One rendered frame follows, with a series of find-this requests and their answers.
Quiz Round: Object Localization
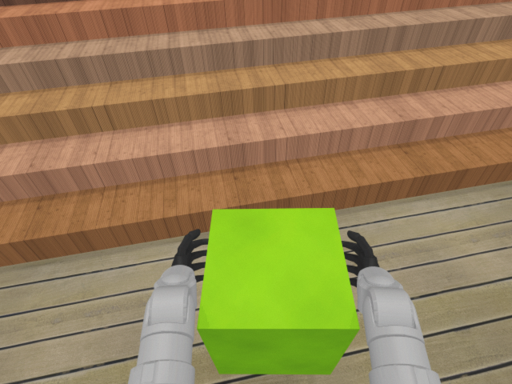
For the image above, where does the carton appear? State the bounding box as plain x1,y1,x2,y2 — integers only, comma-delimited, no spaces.
197,208,360,374

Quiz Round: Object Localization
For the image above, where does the right robot hand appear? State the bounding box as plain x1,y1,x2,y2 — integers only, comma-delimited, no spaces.
342,230,379,287

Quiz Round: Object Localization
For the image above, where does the left robot hand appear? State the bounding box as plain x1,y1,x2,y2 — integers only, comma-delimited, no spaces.
172,229,209,282

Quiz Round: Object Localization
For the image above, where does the left robot forearm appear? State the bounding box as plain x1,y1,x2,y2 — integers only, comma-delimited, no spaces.
128,265,197,384

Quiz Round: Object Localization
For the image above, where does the right robot forearm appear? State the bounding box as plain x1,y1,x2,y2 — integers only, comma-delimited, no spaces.
357,266,441,384

